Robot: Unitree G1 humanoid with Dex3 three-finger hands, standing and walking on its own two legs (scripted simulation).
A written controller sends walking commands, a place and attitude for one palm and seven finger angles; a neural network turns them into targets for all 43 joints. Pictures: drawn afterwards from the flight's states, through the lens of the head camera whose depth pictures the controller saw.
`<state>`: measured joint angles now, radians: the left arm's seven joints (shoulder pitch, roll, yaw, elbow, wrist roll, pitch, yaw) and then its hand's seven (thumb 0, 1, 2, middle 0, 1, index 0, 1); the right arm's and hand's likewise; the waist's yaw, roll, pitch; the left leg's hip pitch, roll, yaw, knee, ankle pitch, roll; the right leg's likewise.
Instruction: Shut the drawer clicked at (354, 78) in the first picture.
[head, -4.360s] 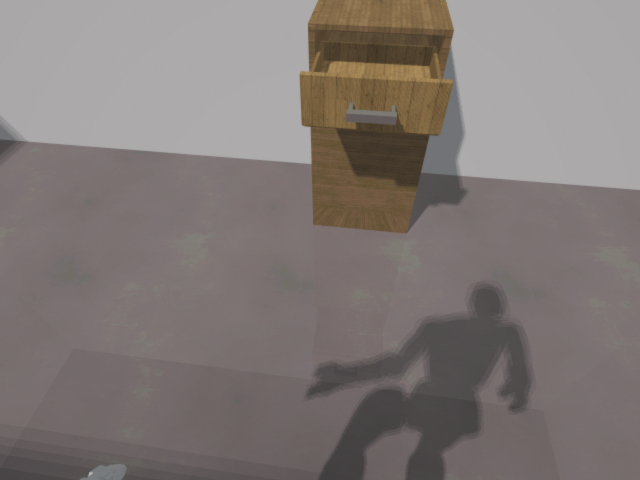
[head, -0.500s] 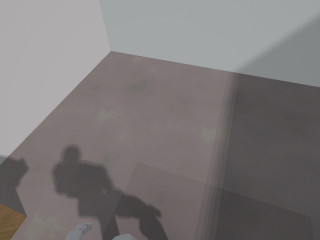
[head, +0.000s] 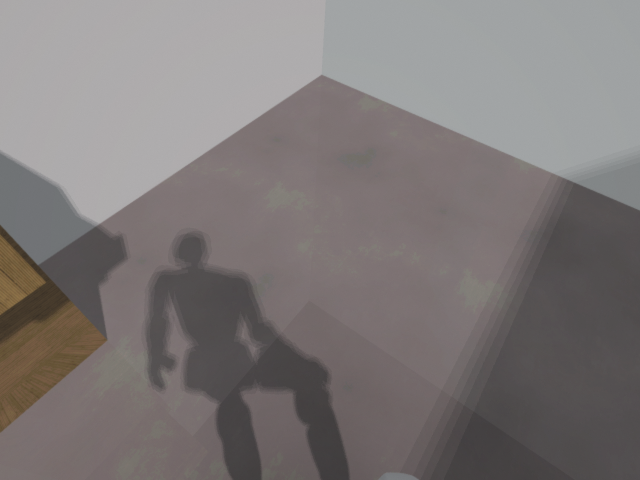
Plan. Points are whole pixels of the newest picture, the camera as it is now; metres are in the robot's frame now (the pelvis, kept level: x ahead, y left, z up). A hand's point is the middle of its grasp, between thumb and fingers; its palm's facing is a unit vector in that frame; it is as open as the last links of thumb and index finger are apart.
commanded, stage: turn to face it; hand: left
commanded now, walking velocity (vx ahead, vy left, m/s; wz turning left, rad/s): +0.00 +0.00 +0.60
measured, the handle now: out of the picture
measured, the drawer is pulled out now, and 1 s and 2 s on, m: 0.29 0.29 0.29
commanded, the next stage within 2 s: take the last steps up to it in 1.36 s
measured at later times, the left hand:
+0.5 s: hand out of the picture -0.06 +0.15 -0.16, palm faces +0.36 -0.90 -0.25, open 7.4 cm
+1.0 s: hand out of the picture -0.04 +0.22 -0.15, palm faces +0.58 -0.76 -0.28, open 7.4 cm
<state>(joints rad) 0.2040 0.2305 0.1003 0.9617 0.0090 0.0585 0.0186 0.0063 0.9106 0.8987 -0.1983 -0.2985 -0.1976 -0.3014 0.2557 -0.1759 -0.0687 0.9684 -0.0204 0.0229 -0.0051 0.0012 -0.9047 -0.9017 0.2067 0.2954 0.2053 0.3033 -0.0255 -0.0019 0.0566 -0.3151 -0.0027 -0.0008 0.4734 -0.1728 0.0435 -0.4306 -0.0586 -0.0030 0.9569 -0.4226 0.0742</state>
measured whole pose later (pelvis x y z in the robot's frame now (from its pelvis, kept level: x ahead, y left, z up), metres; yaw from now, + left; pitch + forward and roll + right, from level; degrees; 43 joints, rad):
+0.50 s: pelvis -0.03 -0.05 +0.00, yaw +20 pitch +0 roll +2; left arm 0.28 0.19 0.03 0.89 0.03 0.01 0.01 0.00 0.90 0.90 -0.20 -0.30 -0.20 -0.30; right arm 0.12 -0.27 -0.09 0.92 -0.01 0.08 0.04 0.00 -0.91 -0.90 0.20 0.29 0.20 0.30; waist 0.02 -0.02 0.09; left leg -0.40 0.04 0.05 0.87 -0.43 -0.07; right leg -0.19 -0.15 -0.20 0.53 -0.32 0.02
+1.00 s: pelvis -0.03 -0.03 -0.01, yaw +36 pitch +0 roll +0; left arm 0.13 0.23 0.06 0.84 0.00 0.03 0.01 0.00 0.91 0.90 -0.20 -0.30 -0.20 -0.30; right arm 0.22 -0.22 -0.07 0.92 -0.02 0.05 0.01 0.00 -0.90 -0.90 0.21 0.30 0.21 0.30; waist -0.03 0.03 0.07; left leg -0.29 -0.06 -0.12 0.56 -0.27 0.01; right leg -0.33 -0.03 -0.01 0.68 -0.36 0.08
